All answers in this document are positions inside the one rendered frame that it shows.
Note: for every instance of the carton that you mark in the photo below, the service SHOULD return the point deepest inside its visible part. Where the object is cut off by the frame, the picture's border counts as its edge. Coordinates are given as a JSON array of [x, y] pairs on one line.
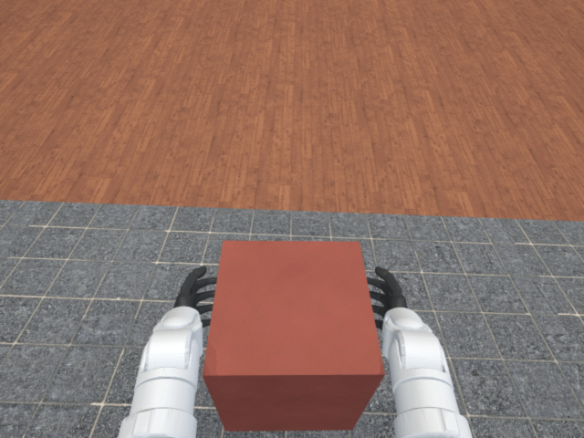
[[292, 343]]

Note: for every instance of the right robot hand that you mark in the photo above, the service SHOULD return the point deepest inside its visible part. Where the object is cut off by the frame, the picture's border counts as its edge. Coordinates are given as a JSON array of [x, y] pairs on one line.
[[392, 297]]

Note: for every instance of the robot right forearm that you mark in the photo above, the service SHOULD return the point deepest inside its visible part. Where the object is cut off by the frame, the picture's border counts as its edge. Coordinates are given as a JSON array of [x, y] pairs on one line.
[[421, 382]]

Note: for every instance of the left robot hand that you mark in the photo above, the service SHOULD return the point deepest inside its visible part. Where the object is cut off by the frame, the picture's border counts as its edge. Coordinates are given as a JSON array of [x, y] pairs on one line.
[[188, 296]]

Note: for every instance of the robot left forearm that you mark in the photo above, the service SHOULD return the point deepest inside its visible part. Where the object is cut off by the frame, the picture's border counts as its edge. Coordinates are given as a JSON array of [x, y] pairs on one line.
[[164, 393]]

